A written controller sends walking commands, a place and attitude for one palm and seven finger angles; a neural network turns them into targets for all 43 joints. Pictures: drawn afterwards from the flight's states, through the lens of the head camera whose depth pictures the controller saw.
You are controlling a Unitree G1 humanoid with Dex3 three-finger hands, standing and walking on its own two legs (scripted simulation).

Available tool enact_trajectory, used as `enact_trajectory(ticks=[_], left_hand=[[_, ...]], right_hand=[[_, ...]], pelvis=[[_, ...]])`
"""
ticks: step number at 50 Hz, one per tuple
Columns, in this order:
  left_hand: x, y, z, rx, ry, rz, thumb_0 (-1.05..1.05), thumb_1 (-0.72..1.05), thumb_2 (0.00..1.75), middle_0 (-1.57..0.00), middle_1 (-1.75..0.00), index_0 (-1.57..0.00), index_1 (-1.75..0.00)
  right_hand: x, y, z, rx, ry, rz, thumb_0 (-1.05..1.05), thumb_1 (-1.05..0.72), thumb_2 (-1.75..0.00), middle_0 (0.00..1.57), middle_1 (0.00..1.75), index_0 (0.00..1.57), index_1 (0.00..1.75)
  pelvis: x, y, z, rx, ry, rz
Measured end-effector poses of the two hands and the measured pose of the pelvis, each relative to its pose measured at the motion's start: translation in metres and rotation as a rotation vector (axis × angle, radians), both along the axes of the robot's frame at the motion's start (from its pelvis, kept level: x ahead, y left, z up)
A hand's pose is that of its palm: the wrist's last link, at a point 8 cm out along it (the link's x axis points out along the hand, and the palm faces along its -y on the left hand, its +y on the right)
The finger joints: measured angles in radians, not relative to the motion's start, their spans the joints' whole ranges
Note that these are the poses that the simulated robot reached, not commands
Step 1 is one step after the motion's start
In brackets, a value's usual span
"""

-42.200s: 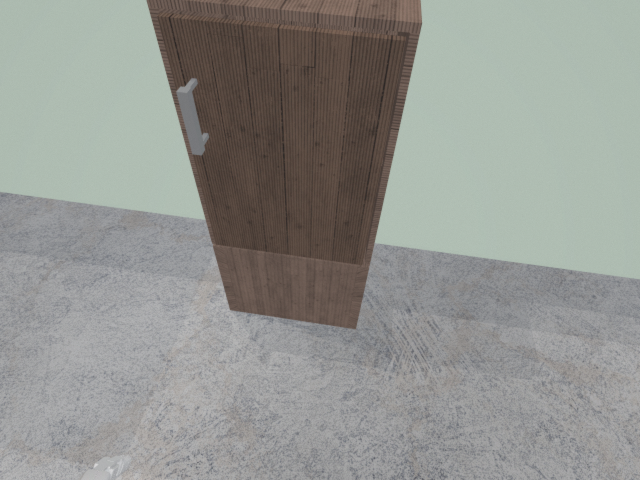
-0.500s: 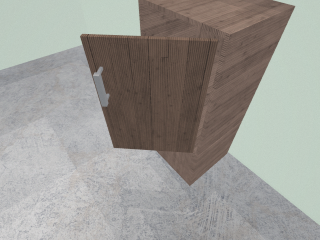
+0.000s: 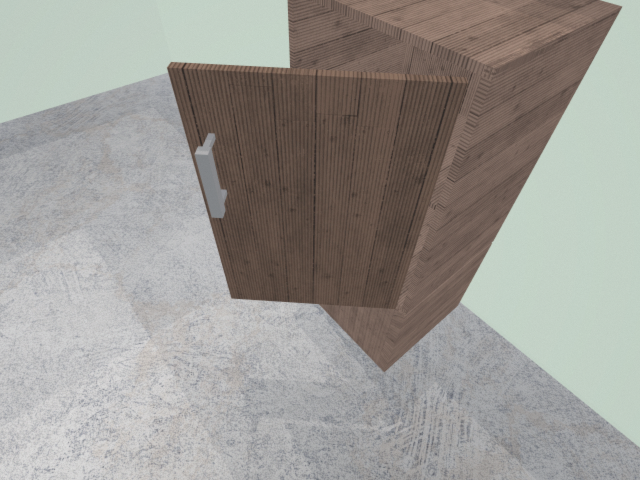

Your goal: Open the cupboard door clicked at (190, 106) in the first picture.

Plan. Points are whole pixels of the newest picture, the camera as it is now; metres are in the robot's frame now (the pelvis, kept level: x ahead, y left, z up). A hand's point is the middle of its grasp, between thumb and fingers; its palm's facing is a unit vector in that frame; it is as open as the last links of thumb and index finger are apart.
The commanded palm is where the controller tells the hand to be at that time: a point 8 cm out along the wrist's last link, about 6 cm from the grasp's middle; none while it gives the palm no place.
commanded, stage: come to a stop and stand still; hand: left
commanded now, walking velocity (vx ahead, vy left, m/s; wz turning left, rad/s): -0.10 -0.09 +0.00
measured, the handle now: (214, 176) +0.55 +0.21 +0.05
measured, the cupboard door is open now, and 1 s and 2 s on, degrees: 46 46 46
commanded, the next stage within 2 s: look again from close up in 0.88 s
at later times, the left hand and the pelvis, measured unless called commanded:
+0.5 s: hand out of the picture -0.01 +0.14 -0.16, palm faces +0.01 -0.97 -0.23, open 7.3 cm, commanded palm none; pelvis -0.03 -0.03 +0.00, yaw -1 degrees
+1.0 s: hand out of the picture -0.02 +0.11 -0.17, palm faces +0.02 -0.98 -0.20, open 7.3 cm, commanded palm none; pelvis -0.02 -0.06 +0.01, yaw +0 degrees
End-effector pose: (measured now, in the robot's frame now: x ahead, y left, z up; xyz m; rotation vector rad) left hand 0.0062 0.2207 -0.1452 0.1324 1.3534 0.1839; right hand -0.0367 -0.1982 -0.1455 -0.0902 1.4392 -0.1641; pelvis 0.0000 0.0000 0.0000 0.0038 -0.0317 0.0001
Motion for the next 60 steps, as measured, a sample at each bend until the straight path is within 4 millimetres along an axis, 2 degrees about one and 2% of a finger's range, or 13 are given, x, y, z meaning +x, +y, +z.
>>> enact_trajectory(ticks=[4, 11, 18, 25, 29, 35, 42, 47, 53, 60], left_hand=[[0.014, 0.003, 0.003, 0.017, -0.023, -0.016, 0.01, 0.93, 0.9, -0.2, -0.29, -0.2, -0.3], [0.02, -0.003, 0.007, 0.029, -0.049, -0.031, 0.0, 0.94, 0.9, -0.2, -0.3, -0.2, -0.3], [0.001, -0.015, 0.006, 0.034, -0.056, -0.048, 0.0, 0.93, 0.9, -0.2, -0.3, -0.2, -0.3], [-0.024, -0.03, 0.013, 0.032, -0.036, -0.053, 0.0, 0.92, 0.9, -0.2, -0.3, -0.2, -0.3], [-0.036, -0.04, 0.014, 0.021, -0.011, -0.049, 0.0, 0.91, 0.9, -0.2, -0.3, -0.2, -0.3], [-0.046, -0.055, 0.011, 0.0, 0.02, -0.037, 0.0, 0.91, 0.9, -0.2, -0.3, -0.2, -0.3], [-0.044, -0.065, 0.009, -0.008, 0.044, -0.03, 0.01, 0.92, 0.9, -0.2, -0.3, -0.2, -0.3], [-0.038, -0.066, 0.01, -0.005, 0.049, -0.029, 0.01, 0.92, 0.9, -0.2, -0.3, -0.2, -0.3], [-0.028, -0.067, 0.009, 0.0, 0.049, -0.027, 0.01, 0.93, 0.9, -0.2, -0.3, -0.2, -0.3], [-0.018, -0.066, 0.009, 0.004, 0.039, -0.021, 0.01, 0.93, 0.9, -0.2, -0.3, -0.2, -0.3]], right_hand=[[0.012, 0.005, -0.002, 0.01, -0.025, -0.002, 0.01, -0.91, -0.9, 0.2, 0.3, 0.2, 0.3], [0.011, -0.012, -0.004, -0.001, -0.033, -0.012, 0.03, -0.92, -0.9, 0.2, 0.3, 0.2, 0.3], [0.019, -0.041, -0.004, -0.027, -0.119, 0.017, 0.02, -0.91, -0.9, 0.2, 0.3, 0.2, 0.3], [0.027, -0.056, -0.004, -0.002, -0.175, 0.037, 0.01, -0.91, -0.9, 0.19, 0.3, 0.2, 0.3], [0.019, -0.062, -0.004, 0.006, -0.152, 0.042, 0.01, -0.91, -0.9, 0.19, 0.3, 0.2, 0.3], [-0.008, -0.069, -0.003, 0.013, -0.062, 0.036, 0.01, -0.91, -0.9, 0.19, 0.3, 0.2, 0.3], [-0.037, -0.069, -0.001, 0.023, 0.046, 0.017, 0.01, -0.91, -0.9, 0.19, 0.3, 0.2, 0.3], [-0.045, -0.066, 0.0, 0.035, 0.088, 0.009, 0.01, -0.91, -0.9, 0.19, 0.3, 0.2, 0.3], [-0.035, -0.062, 0.0, 0.043, 0.086, 0.007, 0.01, -0.9, -0.9, 0.19, 0.3, 0.2, 0.3], [-0.006, -0.061, -0.001, 0.04, 0.036, 0.019, 0.01, -0.9, -0.9, 0.19, 0.3, 0.2, 0.3]], pelvis=[[-0.002, -0.001, 0.001, 0.002, -0.004, -0.005], [-0.01, -0.008, 0.001, 0.004, -0.011, -0.014], [-0.019, -0.019, -0.002, 0.0, -0.017, -0.007], [-0.026, -0.032, 0.001, 0.011, -0.021, -0.012], [-0.03, -0.04, 0.002, 0.014, -0.013, -0.011], [-0.031, -0.051, 0.004, 0.013, -0.002, -0.005], [-0.026, -0.059, 0.005, 0.011, 0.008, 0.001], [-0.021, -0.062, 0.005, 0.01, 0.012, 0.004], [-0.013, -0.064, 0.006, 0.009, 0.015, 0.006], [-0.005, -0.064, 0.006, 0.007, 0.013, 0.006]])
